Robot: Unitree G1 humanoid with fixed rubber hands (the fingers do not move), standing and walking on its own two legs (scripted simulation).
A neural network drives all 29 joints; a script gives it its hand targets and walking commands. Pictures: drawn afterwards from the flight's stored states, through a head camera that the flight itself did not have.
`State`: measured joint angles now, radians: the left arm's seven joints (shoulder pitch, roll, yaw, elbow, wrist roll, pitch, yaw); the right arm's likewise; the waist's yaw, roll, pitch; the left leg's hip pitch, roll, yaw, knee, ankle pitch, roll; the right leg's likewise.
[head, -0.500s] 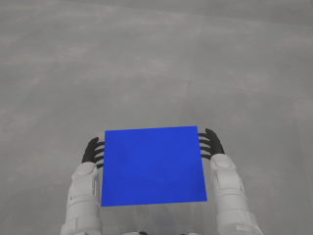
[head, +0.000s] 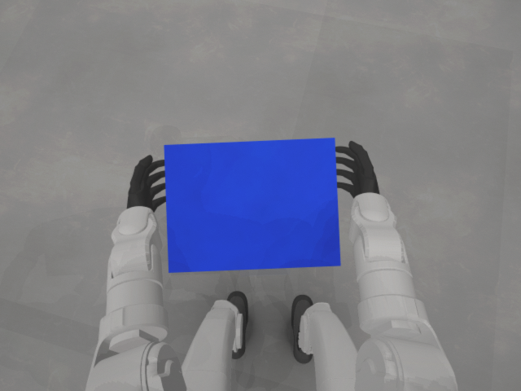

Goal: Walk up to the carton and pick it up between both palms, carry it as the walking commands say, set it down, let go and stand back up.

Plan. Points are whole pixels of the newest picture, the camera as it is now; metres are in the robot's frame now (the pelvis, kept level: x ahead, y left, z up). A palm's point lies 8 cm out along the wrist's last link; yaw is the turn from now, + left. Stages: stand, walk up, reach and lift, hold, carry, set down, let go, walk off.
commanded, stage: set down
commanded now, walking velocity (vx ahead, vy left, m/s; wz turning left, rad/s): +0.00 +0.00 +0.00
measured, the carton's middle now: (253, 203) +0.39 +0.05 -0.17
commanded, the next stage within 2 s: none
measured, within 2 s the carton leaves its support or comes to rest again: neither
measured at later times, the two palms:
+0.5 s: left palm (163, 198) +0.40 +0.22 -0.17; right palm (343, 188) +0.43 -0.12 -0.17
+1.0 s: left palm (173, 196) +0.42 +0.23 -0.25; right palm (331, 184) +0.46 -0.11 -0.25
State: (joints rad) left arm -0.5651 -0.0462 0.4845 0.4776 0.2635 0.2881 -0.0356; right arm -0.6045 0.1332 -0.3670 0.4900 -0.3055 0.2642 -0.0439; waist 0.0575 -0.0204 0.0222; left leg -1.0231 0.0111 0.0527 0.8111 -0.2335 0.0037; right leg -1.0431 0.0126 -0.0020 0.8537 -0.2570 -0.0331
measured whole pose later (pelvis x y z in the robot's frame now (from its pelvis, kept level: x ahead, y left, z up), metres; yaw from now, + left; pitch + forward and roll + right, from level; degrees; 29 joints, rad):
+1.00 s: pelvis -0.03 +0.00 -0.14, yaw +1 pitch +48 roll +3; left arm -0.94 0.07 0.53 0.56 0.21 0.36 -0.04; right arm -0.99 0.04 -0.40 0.54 -0.25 0.35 -0.13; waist 0.06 -0.03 -0.11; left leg -1.85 0.01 0.04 1.40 -0.38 0.00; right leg -1.87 0.01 0.00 1.43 -0.39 -0.03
